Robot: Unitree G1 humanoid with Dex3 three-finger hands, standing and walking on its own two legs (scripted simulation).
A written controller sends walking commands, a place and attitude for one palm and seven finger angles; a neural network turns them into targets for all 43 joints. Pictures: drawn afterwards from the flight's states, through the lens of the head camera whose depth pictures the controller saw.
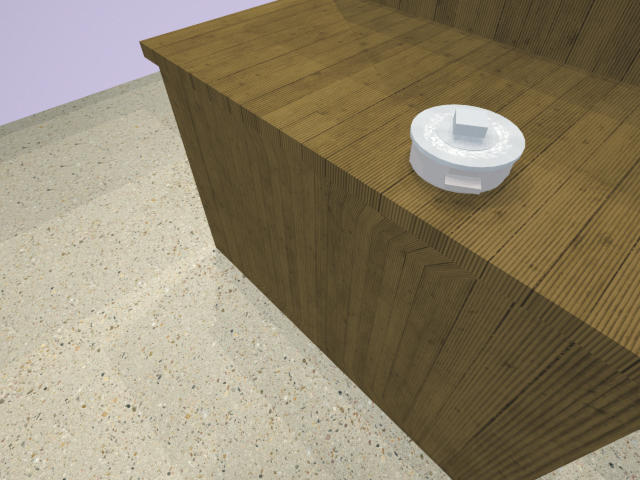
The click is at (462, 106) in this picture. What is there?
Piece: lid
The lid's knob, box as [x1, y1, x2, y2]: [453, 108, 487, 137]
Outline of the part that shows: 456,108 453,117 453,133 484,137 487,129 486,111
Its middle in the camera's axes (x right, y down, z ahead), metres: +0.23 -0.18 +0.60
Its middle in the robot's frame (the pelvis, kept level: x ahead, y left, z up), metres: +0.60 -0.20 +0.15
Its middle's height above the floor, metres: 0.93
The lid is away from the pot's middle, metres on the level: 0.00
